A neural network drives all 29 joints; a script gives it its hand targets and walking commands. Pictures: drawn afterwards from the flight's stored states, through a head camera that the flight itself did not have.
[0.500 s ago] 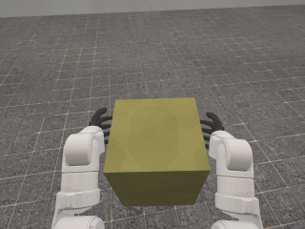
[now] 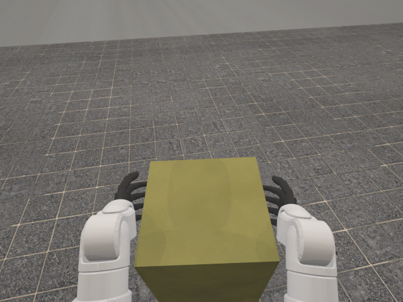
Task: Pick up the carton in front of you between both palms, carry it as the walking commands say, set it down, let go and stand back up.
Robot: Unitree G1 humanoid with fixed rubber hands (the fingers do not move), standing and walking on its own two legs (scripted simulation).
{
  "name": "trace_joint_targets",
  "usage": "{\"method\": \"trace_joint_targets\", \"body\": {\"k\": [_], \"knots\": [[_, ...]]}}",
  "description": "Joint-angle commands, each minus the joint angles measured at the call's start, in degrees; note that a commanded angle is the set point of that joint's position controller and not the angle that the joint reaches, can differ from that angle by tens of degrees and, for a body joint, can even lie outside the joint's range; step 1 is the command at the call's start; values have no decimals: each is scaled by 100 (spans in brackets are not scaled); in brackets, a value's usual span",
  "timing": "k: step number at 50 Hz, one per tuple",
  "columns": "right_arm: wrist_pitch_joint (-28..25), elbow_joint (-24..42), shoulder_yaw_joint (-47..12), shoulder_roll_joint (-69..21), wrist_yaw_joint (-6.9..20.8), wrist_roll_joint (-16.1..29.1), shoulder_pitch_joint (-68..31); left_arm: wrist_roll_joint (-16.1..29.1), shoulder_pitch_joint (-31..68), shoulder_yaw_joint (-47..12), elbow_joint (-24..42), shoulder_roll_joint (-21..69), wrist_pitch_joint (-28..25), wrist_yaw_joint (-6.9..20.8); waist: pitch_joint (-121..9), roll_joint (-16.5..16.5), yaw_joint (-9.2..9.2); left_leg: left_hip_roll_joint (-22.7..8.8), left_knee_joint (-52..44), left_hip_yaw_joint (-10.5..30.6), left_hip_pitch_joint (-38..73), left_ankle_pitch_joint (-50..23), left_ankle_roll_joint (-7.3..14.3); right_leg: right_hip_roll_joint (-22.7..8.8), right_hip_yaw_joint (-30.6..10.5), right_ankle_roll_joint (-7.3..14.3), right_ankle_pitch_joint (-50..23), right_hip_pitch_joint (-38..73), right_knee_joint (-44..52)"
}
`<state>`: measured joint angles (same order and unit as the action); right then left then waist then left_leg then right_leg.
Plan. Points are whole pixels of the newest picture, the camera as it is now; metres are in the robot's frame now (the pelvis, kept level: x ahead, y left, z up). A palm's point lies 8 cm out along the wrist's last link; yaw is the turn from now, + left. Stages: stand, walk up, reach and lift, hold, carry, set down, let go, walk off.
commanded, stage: carry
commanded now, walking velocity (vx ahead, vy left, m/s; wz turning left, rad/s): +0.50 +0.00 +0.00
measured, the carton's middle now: (206, 234) +0.27 +0.00 +0.01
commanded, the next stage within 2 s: none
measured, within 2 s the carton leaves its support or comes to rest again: neither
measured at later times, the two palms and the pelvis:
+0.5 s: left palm (155, 119) +0.55 +0.14 +0.11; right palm (266, 121) +0.55 -0.16 +0.10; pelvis +0.28 -0.01 +0.01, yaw -1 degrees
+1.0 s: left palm (174, 68) +0.89 +0.12 +0.10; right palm (253, 71) +0.88 -0.18 +0.09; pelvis +0.61 -0.03 +0.00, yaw +0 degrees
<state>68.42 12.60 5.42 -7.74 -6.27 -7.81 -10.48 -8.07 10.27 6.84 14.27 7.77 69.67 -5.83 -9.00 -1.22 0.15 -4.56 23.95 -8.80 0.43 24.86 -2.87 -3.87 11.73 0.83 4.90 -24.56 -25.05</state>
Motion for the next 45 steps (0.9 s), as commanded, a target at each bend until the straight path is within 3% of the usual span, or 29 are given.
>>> {"method": "trace_joint_targets", "body": {"k": [1,2,3,4,5,6,9,10,13,14,15,17,21,23,24,26,27,28,29,30,32,33,35,36,37,38,39,43,45], "knots": [[112,268,-4097,-5457,1626,2489,-2632,2521,2540,-4042,-30,5121,-114,1623,-1345,1457,-215,190,3067,-352,-2800,-1066,103,-1703,-2995,653,1592,3616,934],[104,325,-4164,-5503,1610,2584,-2717,2530,2389,-3913,-60,5249,-170,1638,-1540,2093,-237,480,4027,153,-3910,363,89,-2039,-3989,1164,1139,4051,1410],[93,34,-3981,-5434,1620,2419,-2603,2508,2486,-3835,-203,5331,-133,1665,-1372,1581,-207,135,4559,671,-4098,495,293,-2084,-3548,1108,722,3732,1234],[12,320,-4192,-5800,1617,2656,-3249,2608,2627,-3899,-188,5604,-203,1730,-1289,1161,-150,-137,4639,743,-4031,190,369,-1907,-3065,951,859,3213,1256],[-43,79,-4195,-5866,1608,2549,-2978,2581,2815,-3916,-28,5654,-254,1752,-1182,809,-153,-240,4303,763,-3959,-198,393,-1699,-2727,789,1081,2920,1411],[-147,462,-4292,-5979,1632,2675,-3063,2791,3089,-4183,271,5792,-328,1749,-1213,497,-115,-311,3952,862,-3875,-532,419,-1573,-2326,647,1282,2861,1521],[-229,283,-4318,-6148,1564,2572,-2859,2785,2949,-4179,320,5796,-359,1793,-1180,852,-102,-303,3351,613,-3563,-1175,258,-1269,-1568,524,1654,2376,1795],[-271,489,-4379,-6080,1499,2607,-2809,2875,2807,-4149,483,5752,-384,1815,-991,925,-106,-255,2969,490,-3886,-1230,240,-1371,-1606,650,1581,2534,1958],[-298,507,-4312,-5999,1429,2490,-2663,2754,2438,-4139,227,5649,-355,1838,-957,664,-128,-300,2308,367,-4140,-1706,129,-1293,-1432,724,539,2936,1881],[-289,539,-4276,-5868,1434,2493,-2500,2856,2926,-4285,795,5414,-369,1790,-766,639,-107,-258,1981,229,-4105,-1813,106,-1176,-1075,712,506,2773,1903],[-240,513,-4221,-5772,1439,2496,-2464,2751,2608,-4179,660,5291,-318,1775,-635,772,-120,-257,1780,137,-4064,-2027,150,-1084,-858,699,-49,2762,1835],[-155,751,-4165,-5507,1404,2479,-2524,2729,2537,-4121,648,5159,-253,1733,-693,738,-112,-266,1557,167,-4078,-2139,200,-1177,-954,727,-39,3061,1759],[72,739,-4083,-5239,1445,2532,-2606,2583,2403,-4023,520,4990,-82,1657,-265,852,-147,-64,858,-109,-3889,-2380,350,-1070,-705,678,-1050,3238,1575],[151,610,-4052,-5245,1509,2599,-2558,2519,2627,-4024,599,4832,-28,1630,-176,916,-42,-103,505,-101,-3304,-2370,407,-1247,-506,525,-1099,3113,1521],[169,531,-3957,-5135,1519,2536,-2631,2589,2749,-4103,538,4994,5,1637,-209,771,-95,99,175,-490,-2879,-2185,408,-1001,-355,413,-2001,3215,1083],[202,364,-3922,-5248,1575,2577,-2512,2500,2580,-4015,395,4932,42,1608,-794,955,19,477,-37,-775,-1013,-1853,487,-714,160,155,-2542,2609,-275],[203,439,-3825,-5306,1618,2575,-2698,2432,2657,-3993,438,4861,37,1612,-1072,730,115,9,32,-159,182,-1409,587,-572,246,1,-1659,1589,-1416],[206,177,-3732,-5208,1636,2484,-2494,2585,2914,-3996,508,4996,104,1613,-1511,-1011,151,-1405,-494,2403,1199,-465,1200,-34,81,-199,-106,102,-3118],[108,-3,-3845,-5405,1643,2593,-2462,2569,3035,-4061,629,4998,107,1645,-1391,-1832,162,-2011,-1133,4007,1752,-1576,1914,673,-323,-233,2218,-1507,-4414],[81,272,-3805,-5473,1655,2613,-2497,2615,2924,-4071,458,5099,67,1642,-1673,-1253,163,-2021,-802,3327,1652,-2085,1844,143,-1022,-97,2368,-1507,-4948],[19,282,-3779,-5675,1682,2640,-2794,2664,3020,-4085,270,5558,-29,1669,-1632,-366,94,-1660,-886,2398,803,-2166,1484,-227,-1173,-3,1748,-1410,-4657],[-30,150,-3913,-5967,1693,2730,-2909,2571,3084,-4107,326,5507,-110,1664,-1410,-215,52,-1576,-1058,1924,463,-2246,1204,-394,-1259,23,1401,-1245,-4130],[-160,661,-4029,-6063,1682,2735,-3057,2680,3168,-4265,668,5753,-246,1651,-1312,-368,52,-1340,-1259,1206,-12,-2169,1090,-326,-961,-87,1172,-931,-3407],[-155,719,-3998,-5942,1670,2828,-2997,2752,3104,-4286,647,5817,-266,1605,-1259,-394,73,-1319,-1404,1244,-86,-1830,1144,-257,-859,-114,1107,-880,-3073],[-198,810,-4073,-5933,1648,2874,-3039,2683,2991,-4335,728,5830,-296,1597,-1239,-556,28,-1222,-1431,836,-71,-1573,1173,-257,-743,-161,992,-884,-2753],[-192,706,-3916,-5767,1652,2772,-2767,2598,2832,-4318,629,5713,-280,1553,-1221,-888,33,-1190,-1544,887,-16,-1163,1165,-275,-742,-241,1010,-862,-2094],[-200,817,-4067,-5833,1642,2834,-2783,2560,2699,-4258,697,5692,-304,1554,-1052,-400,38,-1222,-1630,723,-124,-1372,1222,-274,-593,-247,808,-761,-1705],[-128,747,-3963,-5489,1664,2683,-2540,2512,2651,-4247,704,5412,-226,1536,-766,-737,98,-1031,-1408,375,170,-2367,992,-24,-214,-213,-89,-511,-587],[-78,788,-4028,-5476,1633,2674,-2555,2627,2806,-4277,897,5252,-169,1577,-641,-753,133,-948,-1108,212,375,-2566,936,21,-66,-175,-22,-398,-237]]}}
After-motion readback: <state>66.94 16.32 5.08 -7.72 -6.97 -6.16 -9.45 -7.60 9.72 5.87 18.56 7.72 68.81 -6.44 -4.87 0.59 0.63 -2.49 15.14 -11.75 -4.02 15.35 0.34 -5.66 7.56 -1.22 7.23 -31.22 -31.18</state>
